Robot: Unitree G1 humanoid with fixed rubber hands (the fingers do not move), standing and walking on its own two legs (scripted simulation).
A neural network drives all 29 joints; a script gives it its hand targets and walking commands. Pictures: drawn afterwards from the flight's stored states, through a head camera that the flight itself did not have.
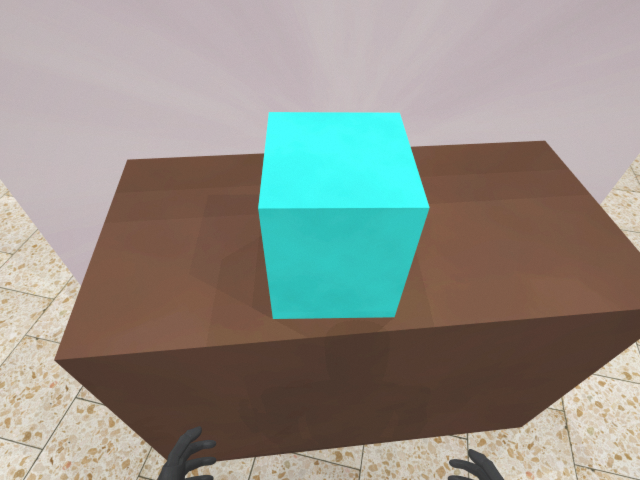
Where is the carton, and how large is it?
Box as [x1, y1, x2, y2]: [258, 112, 428, 318]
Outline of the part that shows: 269,112 258,210 273,318 394,316 428,210 428,204 399,113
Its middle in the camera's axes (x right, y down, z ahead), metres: +0.02 -0.03 +0.62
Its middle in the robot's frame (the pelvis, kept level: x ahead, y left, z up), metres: +0.50 +0.02 +0.03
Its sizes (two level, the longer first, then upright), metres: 0.210 0.200 0.250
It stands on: a pedestal, 0.69 m high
